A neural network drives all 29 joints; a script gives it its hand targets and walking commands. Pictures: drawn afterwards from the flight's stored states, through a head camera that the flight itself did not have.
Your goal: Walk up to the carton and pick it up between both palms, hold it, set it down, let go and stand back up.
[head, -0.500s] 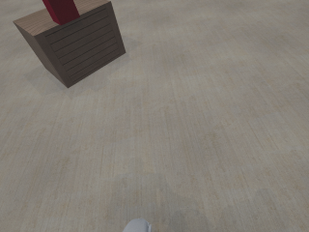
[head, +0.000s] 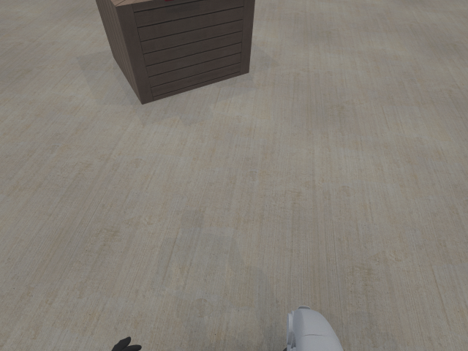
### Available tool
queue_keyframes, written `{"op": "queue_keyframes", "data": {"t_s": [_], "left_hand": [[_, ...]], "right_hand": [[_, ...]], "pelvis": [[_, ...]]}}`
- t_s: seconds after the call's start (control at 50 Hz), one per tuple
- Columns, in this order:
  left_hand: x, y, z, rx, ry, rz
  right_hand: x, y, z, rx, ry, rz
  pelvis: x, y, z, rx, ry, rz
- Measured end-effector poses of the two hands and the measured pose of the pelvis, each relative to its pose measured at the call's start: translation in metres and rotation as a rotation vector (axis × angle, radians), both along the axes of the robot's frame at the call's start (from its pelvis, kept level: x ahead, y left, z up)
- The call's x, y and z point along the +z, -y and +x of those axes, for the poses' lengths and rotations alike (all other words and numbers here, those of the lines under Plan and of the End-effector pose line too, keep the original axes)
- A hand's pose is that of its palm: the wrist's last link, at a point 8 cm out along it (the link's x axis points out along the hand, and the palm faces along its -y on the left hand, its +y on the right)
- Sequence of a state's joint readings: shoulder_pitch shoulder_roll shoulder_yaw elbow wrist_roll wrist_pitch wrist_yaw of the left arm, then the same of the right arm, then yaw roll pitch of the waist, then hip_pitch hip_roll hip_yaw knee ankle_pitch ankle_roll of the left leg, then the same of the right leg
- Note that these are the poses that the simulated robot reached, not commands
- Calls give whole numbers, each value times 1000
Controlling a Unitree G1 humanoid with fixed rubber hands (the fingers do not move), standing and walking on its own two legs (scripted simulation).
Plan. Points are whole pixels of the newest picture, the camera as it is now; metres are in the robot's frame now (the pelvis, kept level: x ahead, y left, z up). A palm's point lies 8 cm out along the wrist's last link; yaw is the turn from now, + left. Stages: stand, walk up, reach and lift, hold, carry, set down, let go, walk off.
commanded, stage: walk up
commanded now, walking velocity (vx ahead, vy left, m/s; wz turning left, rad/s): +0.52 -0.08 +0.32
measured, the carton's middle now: out of the picture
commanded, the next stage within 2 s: none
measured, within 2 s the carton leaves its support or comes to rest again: neither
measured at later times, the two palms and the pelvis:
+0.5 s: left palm (144, 280) +0.27 +0.21 -0.13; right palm (356, 223) +0.40 -0.29 -0.14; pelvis +0.32 -0.04 +0.00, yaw +6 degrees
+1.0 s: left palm (124, 171) +0.57 +0.32 -0.15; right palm (293, 144) +0.65 -0.17 -0.12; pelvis +0.60 +0.08 +0.00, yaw +7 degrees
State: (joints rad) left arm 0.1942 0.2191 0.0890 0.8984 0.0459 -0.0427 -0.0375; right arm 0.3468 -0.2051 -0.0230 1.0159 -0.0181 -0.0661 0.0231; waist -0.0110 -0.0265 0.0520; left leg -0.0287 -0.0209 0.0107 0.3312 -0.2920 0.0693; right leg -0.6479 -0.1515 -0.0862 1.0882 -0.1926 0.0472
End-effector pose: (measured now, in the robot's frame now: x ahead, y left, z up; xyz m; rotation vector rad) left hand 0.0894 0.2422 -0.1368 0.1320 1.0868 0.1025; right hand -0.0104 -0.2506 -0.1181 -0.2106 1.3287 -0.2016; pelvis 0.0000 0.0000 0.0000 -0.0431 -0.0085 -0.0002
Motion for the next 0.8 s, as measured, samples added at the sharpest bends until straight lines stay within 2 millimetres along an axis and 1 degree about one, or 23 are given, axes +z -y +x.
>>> {"op": "queue_keyframes", "data": {"t_s": [0.04, 0.08, 0.14, 0.18, 0.22, 0.26, 0.28, 0.32, 0.34, 0.36, 0.4, 0.44, 0.48, 0.5, 0.54, 0.56, 0.6, 0.64, 0.72, 0.8], "left_hand": [[2, 4, 44, -14, 44, -12], [2, 10, 84, -33, 75, -23], [-1, 22, 138, -58, 96, -32], [-6, 30, 174, -67, 105, -34], [-12, 38, 210, -69, 118, -32], [-19, 44, 240, -49, 128, -20], [-20, 47, 249, -37, 117, -12], [-19, 47, 255, -7, 90, 3], [-16, 44, 252, 25, 71, 10], [-12, 41, 245, 57, 44, 21], [-3, 34, 224, 115, -33, 52], [4, 31, 201, 169, -127, 71], [7, 33, 183, 197, -221, 72], [8, 36, 176, 206, -264, 68], [10, 42, 168, 219, -333, 51], [11, 45, 167, 227, -360, 41], [14, 48, 173, 247, -392, 26], [15, 47, 185, 269, -406, 16], [7, 37, 225, 307, -408, -12], [-13, 17, 265, 337, -444, -43]], "right_hand": [[-1, -3, -1, -21, -54, 2], [-4, -6, 4, -38, -98, 12], [-11, -10, 23, -61, -144, 36], [-18, -10, 43, -67, -169, 46], [-26, -5, 67, -62, -196, 50], [-37, 5, 98, -44, -227, 47], [-41, 12, 118, -33, -236, 44], [-41, 22, 164, -11, -211, 41], [-38, 27, 189, 6, -185, 40], [-35, 32, 215, 21, -152, 34], [-29, 41, 272, 61, -71, 24], [-25, 44, 331, 104, 18, 26], [-22, 39, 386, 142, 98, 41], [-20, 35, 410, 159, 129, 51], [-18, 22, 452, 190, 174, 75], [-18, 14, 470, 204, 188, 90], [-19, -3, 501, 229, 202, 123], [-22, -23, 530, 251, 205, 156], [-29, -64, 589, 293, 205, 196], [-37, -100, 662, 341, 237, 165]], "pelvis": [[-1, 1, 24, 12, 0, 3], [-4, 4, 49, 20, -3, 7], [-11, 9, 89, 36, -12, 14], [-18, 15, 117, 53, -23, 19], [-26, 22, 148, 76, -35, 23], [-36, 29, 181, 88, -44, 26], [-37, 31, 196, 75, -43, 5], [-33, 38, 222, 83, -48, 10], [-29, 40, 234, 82, -45, 28], [-24, 41, 246, 81, -37, 42], [-13, 41, 271, 95, -18, 58], [-6, 40, 292, 100, -3, 69], [-3, 38, 311, 105, 9, 72], [-2, 37, 320, 104, 10, 72], [-1, 32, 339, 99, 7, 73], [-1, 30, 348, 101, 3, 73], [-1, 22, 369, 110, -5, 70], [-1, 13, 390, 118, -14, 66], [-8, -8, 437, 141, -31, 51], [-24, -38, 490, 143, -49, 39]]}}
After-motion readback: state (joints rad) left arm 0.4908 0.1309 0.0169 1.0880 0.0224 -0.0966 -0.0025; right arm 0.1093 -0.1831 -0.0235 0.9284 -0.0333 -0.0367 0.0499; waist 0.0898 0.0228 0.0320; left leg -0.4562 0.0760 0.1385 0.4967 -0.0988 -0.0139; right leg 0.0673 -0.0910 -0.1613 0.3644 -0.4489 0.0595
